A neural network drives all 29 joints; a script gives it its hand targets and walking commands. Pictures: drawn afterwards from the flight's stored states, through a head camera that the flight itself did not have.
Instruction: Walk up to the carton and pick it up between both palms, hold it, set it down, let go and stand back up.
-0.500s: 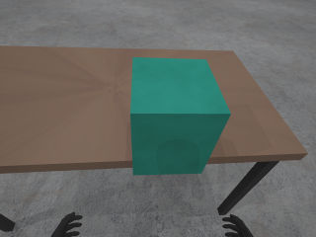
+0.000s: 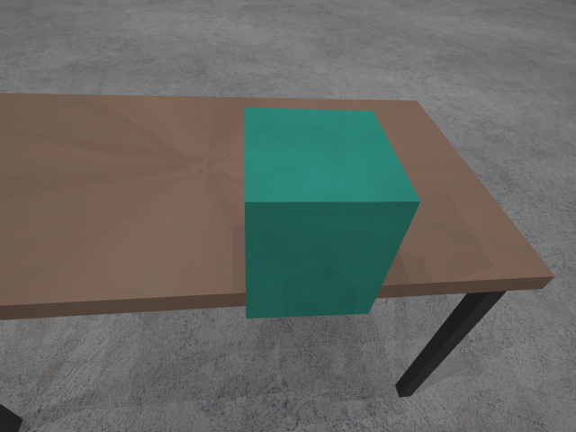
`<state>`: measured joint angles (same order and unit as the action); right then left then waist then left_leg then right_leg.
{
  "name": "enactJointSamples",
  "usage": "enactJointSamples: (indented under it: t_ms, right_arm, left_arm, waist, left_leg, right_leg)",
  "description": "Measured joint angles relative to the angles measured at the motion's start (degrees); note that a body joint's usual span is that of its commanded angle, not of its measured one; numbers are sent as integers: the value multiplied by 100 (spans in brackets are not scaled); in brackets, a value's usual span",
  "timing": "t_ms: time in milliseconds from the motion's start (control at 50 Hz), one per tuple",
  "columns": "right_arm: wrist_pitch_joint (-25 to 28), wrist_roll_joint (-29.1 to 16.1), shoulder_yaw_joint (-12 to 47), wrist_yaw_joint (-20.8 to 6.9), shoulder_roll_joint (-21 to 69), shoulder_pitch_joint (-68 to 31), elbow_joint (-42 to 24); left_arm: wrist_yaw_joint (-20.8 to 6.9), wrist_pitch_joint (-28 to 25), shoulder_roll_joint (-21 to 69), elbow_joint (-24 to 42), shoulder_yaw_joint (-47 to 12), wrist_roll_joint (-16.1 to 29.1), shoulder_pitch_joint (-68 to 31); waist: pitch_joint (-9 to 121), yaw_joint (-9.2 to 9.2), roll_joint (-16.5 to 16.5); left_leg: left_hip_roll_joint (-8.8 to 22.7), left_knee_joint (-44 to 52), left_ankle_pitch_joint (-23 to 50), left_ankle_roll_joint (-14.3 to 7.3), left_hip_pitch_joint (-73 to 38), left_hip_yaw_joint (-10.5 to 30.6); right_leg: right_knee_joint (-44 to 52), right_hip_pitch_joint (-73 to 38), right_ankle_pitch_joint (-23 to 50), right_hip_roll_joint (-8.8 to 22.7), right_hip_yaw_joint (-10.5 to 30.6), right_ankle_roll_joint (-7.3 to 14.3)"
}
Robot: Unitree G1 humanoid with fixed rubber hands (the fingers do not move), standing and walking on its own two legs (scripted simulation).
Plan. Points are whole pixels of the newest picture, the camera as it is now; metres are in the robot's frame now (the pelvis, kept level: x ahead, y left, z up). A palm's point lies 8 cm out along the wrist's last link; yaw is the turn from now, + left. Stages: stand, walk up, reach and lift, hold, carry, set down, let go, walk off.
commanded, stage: stand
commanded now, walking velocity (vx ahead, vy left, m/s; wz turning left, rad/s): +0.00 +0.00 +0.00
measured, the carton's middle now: (309, 215) +0.43 -0.04 +0.09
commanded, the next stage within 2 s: none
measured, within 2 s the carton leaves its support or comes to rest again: neither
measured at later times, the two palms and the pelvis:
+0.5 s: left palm out of the picture -0.04 +0.21 -0.14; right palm out of the picture -0.04 -0.23 -0.13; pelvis -0.02 -0.01 +0.00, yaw +0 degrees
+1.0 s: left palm out of the picture -0.07 +0.19 -0.15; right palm out of the picture -0.09 -0.23 -0.14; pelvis -0.05 -0.02 +0.00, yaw +0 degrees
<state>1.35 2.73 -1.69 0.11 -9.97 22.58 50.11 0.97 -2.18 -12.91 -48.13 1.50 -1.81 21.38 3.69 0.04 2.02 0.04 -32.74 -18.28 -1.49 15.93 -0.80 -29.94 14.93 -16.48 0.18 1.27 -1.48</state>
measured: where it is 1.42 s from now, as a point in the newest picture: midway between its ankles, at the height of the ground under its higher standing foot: outside the picture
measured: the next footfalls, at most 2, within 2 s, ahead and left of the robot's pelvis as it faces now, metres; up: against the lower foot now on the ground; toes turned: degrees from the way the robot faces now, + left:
none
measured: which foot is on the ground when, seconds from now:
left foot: down 0.00-1.00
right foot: down 0.00-1.00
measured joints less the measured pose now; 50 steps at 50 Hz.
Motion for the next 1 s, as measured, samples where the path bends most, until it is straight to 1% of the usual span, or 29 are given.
enactJointSamples:
  t_ms: [200,540,820,1000]
  right_arm:
    - [-17,-44,0,30,93,2,269]
    - [-55,-99,29,104,163,35,712]
    - [-124,-102,79,167,281,87,939]
    - [-175,-99,88,167,303,87,993]
  left_arm:
    - [21,85,167,-599,-42,0,46]
    - [60,115,412,-1252,-90,30,-23]
    - [66,208,465,-1469,-75,48,-203]
    - [56,262,496,-1489,-64,45,-225]
  waist:
    - [-146,-10,-59]
    - [-347,-10,-147]
    - [-379,25,-141]
    - [-396,27,-164]
  left_leg:
    - [-47,218,165,-12,-143,-45]
    - [17,286,317,77,-170,-18]
    - [70,237,415,139,-128,12]
    - [85,247,511,163,-22,41]
  right_leg:
    - [87,-75,107,47,46,-13]
    - [91,-70,221,-18,20,74]
    - [22,-21,308,-72,-9,137]
    - [24,82,394,-88,-35,160]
